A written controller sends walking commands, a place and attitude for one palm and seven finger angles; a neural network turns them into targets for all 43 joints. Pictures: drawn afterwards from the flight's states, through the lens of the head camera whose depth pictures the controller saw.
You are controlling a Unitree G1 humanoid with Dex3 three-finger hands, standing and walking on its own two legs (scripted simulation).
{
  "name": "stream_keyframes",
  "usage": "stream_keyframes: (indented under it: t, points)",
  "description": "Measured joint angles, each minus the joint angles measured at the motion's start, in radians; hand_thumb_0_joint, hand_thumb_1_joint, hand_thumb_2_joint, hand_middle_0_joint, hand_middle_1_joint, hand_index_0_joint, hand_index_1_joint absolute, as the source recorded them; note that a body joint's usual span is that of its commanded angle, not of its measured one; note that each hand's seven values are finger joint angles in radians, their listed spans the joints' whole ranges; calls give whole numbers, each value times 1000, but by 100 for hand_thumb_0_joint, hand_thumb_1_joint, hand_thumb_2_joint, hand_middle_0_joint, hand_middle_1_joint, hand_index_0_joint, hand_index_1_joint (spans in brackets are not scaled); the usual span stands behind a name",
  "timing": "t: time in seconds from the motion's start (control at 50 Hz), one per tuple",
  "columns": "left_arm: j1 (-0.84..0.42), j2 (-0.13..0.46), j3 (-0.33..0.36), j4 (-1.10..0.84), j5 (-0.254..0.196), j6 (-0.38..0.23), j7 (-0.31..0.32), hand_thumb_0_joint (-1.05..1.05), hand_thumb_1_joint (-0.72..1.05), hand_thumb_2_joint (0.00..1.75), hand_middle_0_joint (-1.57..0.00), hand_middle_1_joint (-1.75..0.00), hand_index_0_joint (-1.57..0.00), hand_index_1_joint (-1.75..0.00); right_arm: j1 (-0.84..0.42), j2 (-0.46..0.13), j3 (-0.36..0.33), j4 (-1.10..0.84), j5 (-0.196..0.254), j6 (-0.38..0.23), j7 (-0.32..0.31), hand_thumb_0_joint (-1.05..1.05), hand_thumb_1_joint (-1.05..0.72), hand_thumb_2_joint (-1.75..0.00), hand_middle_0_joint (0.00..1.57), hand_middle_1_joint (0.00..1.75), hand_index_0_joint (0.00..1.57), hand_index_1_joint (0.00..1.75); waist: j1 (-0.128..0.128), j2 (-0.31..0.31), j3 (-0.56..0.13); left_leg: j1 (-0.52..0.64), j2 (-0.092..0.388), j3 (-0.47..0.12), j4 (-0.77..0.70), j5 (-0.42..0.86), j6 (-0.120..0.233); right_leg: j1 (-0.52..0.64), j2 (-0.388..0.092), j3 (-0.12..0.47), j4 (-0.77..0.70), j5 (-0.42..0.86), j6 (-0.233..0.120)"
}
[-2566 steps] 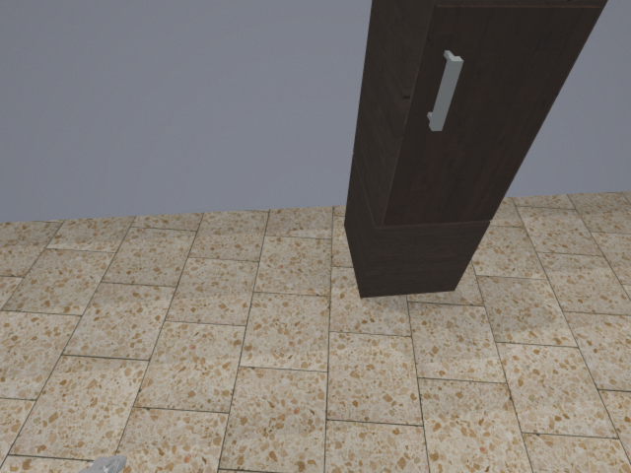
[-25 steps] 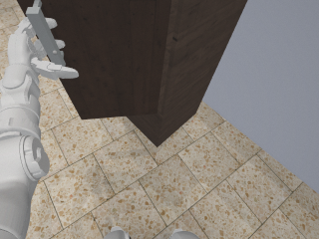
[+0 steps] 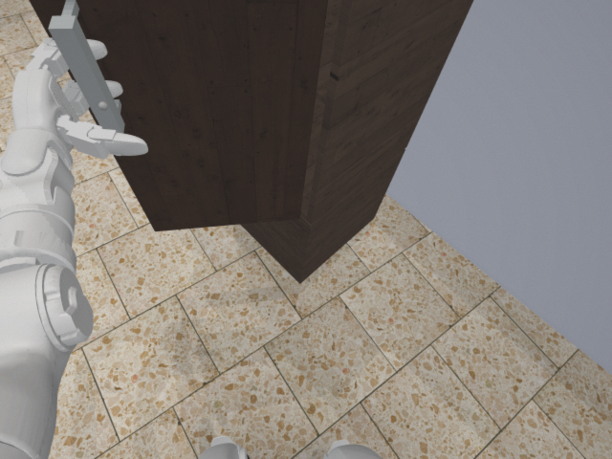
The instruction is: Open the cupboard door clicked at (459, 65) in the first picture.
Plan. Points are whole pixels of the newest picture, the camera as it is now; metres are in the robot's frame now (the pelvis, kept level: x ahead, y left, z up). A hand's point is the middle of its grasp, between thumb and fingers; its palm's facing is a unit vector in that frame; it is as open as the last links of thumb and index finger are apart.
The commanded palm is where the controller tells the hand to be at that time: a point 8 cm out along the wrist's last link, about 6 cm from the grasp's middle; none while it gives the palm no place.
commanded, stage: close the thumb around the handle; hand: left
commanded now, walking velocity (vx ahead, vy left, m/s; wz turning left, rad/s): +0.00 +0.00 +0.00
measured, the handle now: (94, 73) +0.59 +0.21 +0.13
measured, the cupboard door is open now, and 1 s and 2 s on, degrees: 54 57 100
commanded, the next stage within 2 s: pull the door open along its arc in 0.68 s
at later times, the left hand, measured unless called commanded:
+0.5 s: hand (103, 105) +0.53 +0.19 +0.13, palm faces +0.05 -1.00 +0.00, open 7.2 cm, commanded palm +0.51 +0.23 +0.13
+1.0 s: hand (109, 111) +0.52 +0.19 +0.13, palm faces +0.05 -1.00 +0.01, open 6.1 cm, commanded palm +0.48 +0.23 +0.13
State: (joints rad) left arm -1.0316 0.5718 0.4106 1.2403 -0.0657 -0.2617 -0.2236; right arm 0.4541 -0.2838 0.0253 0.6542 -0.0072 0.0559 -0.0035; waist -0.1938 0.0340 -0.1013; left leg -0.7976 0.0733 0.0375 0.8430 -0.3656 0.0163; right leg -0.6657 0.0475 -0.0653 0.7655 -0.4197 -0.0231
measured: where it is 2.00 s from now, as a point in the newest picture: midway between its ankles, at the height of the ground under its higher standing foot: outside the picture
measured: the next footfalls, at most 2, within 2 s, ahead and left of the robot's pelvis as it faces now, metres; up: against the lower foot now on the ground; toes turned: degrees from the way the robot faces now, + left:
none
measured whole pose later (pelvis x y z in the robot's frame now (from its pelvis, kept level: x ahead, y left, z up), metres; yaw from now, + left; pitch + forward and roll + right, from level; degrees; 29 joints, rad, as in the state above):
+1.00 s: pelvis +0.00 +0.00 +0.00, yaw -1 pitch +18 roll -3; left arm -0.97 0.52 0.40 1.17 -0.08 -0.26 -0.19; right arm 0.46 -0.28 0.02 0.65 -0.01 0.05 0.00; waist -0.18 0.04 -0.11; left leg -0.78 0.07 0.05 0.84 -0.37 0.02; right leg -0.66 0.05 -0.05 0.77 -0.42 -0.02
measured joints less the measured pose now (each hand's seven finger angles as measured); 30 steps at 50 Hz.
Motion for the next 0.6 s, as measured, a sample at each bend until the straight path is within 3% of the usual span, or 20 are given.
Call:
stream_keyframes:
  t: [0.18, 0.54, 0.6]
  points:
    - [1, -5, -5, 10, 0, -3, 10, -2, -33, 37, -28, -120, -31, -122, 2, 5, 3, 3, 1, -2, -1, 0, -90, -90, 20, 30, 20, 30, -3, 4, -1, 3, -2, 4, 3, -1, 5, 3, -2, 4, 1, 2, 5]
    - [-20, -12, -15, 15, 6, -7, 32, 0, 58, 76, -34, -130, -36, -130, 4, 9, 4, 10, -6, -12, 2, 0, -90, -90, 20, 30, 20, 30, -2, 7, -1, -17, -6, 5, 15, -1, 12, -17, -7, 6, 12, 2, 12]
    - [-17, -17, -18, 11, 6, -6, 31, 0, 67, 80, -33, -131, -36, -131, 6, 8, 2, 10, -6, -12, 2, 0, -90, -90, 20, 30, 20, 30, -2, 7, -2, -15, -6, 5, 15, -3, 11, -14, -6, 6, 11, 1, 11]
